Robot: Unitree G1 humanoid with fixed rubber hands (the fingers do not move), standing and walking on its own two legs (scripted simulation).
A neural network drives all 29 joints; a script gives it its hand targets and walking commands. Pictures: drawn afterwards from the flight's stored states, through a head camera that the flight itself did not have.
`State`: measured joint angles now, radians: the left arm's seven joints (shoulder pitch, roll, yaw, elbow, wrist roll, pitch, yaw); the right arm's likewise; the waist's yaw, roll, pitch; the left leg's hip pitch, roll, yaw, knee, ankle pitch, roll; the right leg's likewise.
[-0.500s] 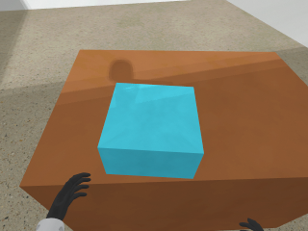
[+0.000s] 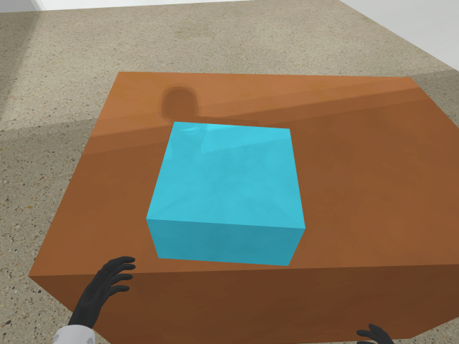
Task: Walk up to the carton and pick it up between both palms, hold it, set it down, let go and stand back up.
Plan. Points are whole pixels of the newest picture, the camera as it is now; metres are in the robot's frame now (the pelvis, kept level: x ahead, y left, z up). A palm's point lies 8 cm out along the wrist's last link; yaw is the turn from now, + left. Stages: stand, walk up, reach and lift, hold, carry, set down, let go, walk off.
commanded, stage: stand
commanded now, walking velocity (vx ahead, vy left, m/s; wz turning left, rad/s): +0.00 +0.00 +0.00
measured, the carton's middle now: (228, 189) +0.43 +0.02 +0.01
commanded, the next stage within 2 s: none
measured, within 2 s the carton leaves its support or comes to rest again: neither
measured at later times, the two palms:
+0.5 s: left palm (89, 311) +0.19 +0.23 -0.01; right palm out of the picture +0.12 -0.27 -0.08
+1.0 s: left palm (89, 310) +0.19 +0.23 +0.00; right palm out of the picture +0.13 -0.27 -0.09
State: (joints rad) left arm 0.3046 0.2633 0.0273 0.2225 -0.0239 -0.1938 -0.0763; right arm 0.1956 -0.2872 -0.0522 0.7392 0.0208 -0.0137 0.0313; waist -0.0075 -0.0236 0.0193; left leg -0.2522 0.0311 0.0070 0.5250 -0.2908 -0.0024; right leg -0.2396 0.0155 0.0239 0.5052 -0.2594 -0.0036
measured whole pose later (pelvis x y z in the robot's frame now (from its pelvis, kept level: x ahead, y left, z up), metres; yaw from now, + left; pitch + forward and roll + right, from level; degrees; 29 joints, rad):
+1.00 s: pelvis +0.00 +0.00 +0.00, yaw +0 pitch +0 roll +0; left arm 0.31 0.28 0.01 0.22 -0.02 -0.22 -0.07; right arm 0.19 -0.29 -0.05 0.74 0.02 -0.01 0.03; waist -0.01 -0.02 0.02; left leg -0.27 0.03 0.01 0.55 -0.31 0.00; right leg -0.25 0.02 0.02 0.52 -0.27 0.00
